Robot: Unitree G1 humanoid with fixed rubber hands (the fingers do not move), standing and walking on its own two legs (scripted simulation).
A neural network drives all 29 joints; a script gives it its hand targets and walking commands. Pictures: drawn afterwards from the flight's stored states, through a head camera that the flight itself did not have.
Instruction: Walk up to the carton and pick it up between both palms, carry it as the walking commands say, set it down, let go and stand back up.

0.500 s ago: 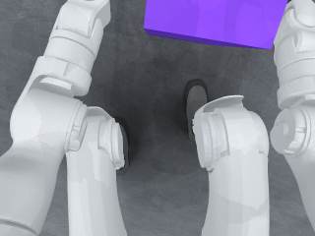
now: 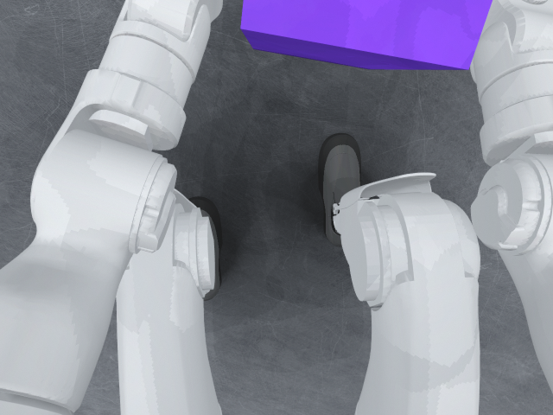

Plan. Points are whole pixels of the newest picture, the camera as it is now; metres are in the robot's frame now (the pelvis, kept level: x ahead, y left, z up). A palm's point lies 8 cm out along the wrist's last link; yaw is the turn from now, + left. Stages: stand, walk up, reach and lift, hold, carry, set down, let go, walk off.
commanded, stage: reach and lift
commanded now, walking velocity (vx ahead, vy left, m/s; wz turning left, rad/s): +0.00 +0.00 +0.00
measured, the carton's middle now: out of the picture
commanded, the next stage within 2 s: none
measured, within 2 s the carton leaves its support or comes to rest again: leaves its support in 0.72 s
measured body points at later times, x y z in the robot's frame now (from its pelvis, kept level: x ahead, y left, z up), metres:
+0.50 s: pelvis +0.01 +0.01 -0.02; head +0.38 -0.03 +0.21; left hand +0.57 +0.01 -0.20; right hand +0.51 -0.27 -0.21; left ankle +0.09 +0.13 -0.36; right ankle +0.17 -0.14 -0.36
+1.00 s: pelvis +0.00 +0.00 +0.01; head +0.35 -0.08 +0.26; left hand +0.57 +0.00 -0.14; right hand +0.50 -0.26 -0.18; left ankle +0.10 +0.13 -0.36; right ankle +0.17 -0.14 -0.36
